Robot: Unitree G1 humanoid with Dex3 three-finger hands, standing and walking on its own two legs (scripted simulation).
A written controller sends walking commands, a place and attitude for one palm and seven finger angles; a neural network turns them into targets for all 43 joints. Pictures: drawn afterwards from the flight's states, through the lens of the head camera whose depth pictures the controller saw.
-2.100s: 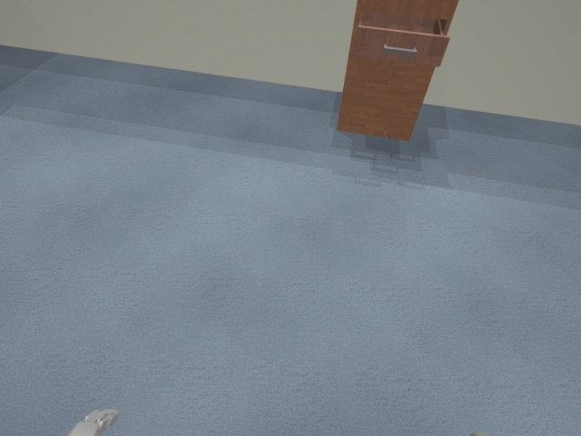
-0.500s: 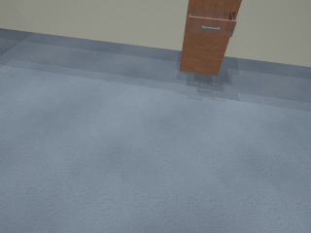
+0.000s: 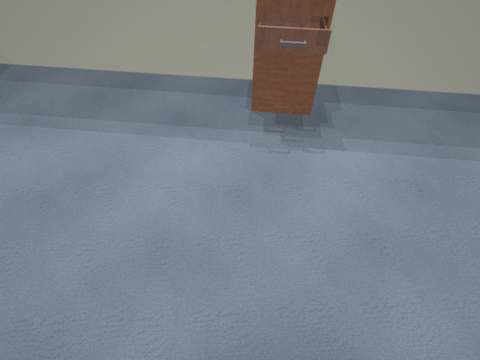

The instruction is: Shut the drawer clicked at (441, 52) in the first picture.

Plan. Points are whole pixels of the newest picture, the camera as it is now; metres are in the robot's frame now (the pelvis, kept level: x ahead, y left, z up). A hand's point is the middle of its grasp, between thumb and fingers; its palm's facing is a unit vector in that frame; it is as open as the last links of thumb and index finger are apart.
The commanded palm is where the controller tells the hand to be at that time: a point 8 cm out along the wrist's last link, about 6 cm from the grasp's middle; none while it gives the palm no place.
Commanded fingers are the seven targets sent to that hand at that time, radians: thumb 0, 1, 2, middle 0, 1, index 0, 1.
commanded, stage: walk to a spot facing it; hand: left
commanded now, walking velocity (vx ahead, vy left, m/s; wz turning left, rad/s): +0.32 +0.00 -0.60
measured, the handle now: (293, 42) +1.66 -0.16 -0.16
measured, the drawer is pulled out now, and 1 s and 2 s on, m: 0.20 0.20 0.20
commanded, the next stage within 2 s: none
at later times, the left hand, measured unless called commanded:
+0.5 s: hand out of the picture +0.14 +0.14 -0.16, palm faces -0.11 -0.98 -0.18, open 7.3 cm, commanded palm none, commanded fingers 0.00 0.90 0.90 -0.20 -0.30 -0.20 -0.30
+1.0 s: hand (213, 198) +0.56 +0.12 -0.17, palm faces -0.38 -0.91 -0.15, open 7.3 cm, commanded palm none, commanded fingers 0.00 0.90 0.90 -0.20 -0.30 -0.20 -0.30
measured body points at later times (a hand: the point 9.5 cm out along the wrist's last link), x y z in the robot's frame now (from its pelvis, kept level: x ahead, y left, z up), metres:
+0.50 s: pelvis +0.17 -0.03 +0.00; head +0.20 -0.04 +0.45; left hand +0.15 +0.19 -0.15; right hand +0.24 -0.28 -0.14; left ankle +0.29 +0.09 -0.68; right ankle +0.04 -0.11 -0.74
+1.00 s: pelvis +0.40 -0.01 +0.01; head +0.43 +0.00 +0.45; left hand +0.58 +0.17 -0.15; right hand +0.25 -0.21 -0.13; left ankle +0.35 +0.07 -0.74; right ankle +0.43 -0.19 -0.66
